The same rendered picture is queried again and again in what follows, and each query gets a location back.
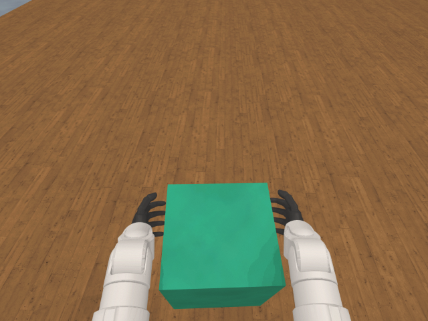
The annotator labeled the robot left hand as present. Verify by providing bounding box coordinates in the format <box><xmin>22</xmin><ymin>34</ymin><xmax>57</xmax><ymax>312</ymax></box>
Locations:
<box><xmin>132</xmin><ymin>193</ymin><xmax>166</xmax><ymax>237</ymax></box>

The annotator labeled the robot right forearm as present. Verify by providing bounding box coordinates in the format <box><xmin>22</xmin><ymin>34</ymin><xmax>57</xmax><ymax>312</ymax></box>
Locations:
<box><xmin>284</xmin><ymin>220</ymin><xmax>351</xmax><ymax>321</ymax></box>

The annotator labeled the robot right hand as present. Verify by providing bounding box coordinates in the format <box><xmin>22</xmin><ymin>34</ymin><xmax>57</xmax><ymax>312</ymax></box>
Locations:
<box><xmin>270</xmin><ymin>190</ymin><xmax>303</xmax><ymax>235</ymax></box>

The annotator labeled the robot left forearm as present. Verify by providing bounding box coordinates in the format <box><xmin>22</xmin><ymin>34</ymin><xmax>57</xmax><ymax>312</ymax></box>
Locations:
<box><xmin>92</xmin><ymin>222</ymin><xmax>154</xmax><ymax>321</ymax></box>

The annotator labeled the carton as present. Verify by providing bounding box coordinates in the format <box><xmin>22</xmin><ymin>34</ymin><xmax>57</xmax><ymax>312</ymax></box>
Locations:
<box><xmin>159</xmin><ymin>183</ymin><xmax>286</xmax><ymax>309</ymax></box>

